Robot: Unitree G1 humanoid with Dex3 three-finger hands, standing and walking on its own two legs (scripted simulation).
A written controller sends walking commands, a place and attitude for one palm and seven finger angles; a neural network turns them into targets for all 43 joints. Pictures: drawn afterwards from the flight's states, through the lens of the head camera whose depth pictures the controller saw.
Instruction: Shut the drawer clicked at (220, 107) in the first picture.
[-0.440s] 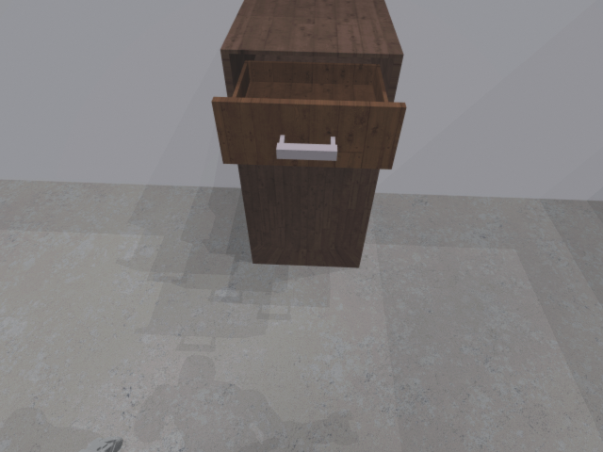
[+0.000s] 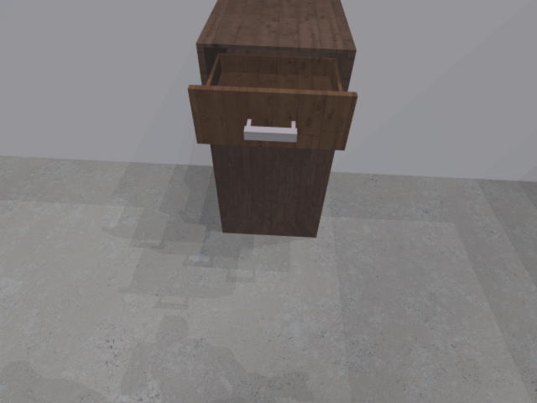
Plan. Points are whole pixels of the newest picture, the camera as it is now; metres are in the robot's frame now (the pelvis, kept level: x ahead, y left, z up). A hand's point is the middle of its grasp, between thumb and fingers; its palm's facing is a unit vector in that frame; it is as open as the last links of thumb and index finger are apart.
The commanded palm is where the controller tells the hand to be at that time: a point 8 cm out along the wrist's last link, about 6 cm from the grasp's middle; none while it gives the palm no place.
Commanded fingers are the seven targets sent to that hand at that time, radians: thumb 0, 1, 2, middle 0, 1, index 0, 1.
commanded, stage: stand and wait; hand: left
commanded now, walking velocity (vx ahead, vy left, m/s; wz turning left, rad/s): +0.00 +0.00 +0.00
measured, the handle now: (270, 128) +0.72 +0.04 +0.01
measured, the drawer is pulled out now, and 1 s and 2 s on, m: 0.23 0.23 0.23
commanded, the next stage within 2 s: look at it before walking up in 0.38 s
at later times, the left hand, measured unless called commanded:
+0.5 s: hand out of the picture +0.06 +0.23 -0.16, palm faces -0.03 -0.95 -0.32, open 7.4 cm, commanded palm none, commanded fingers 0.00 0.90 0.90 -0.20 -0.30 -0.20 -0.30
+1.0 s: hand out of the picture +0.07 +0.23 -0.16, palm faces -0.03 -0.95 -0.32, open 7.4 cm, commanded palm none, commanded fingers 0.00 0.90 0.90 -0.20 -0.30 -0.20 -0.30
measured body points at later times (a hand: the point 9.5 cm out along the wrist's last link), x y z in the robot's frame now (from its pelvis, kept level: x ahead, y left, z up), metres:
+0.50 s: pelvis -0.01 +0.00 +0.00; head -0.01 -0.01 +0.45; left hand +0.06 +0.28 -0.13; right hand +0.06 -0.29 -0.14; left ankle +0.01 +0.12 -0.74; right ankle +0.01 -0.12 -0.74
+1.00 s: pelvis +0.00 -0.01 +0.00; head +0.00 -0.01 +0.45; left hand +0.07 +0.28 -0.13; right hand +0.06 -0.30 -0.14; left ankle +0.01 +0.12 -0.74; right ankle +0.01 -0.12 -0.74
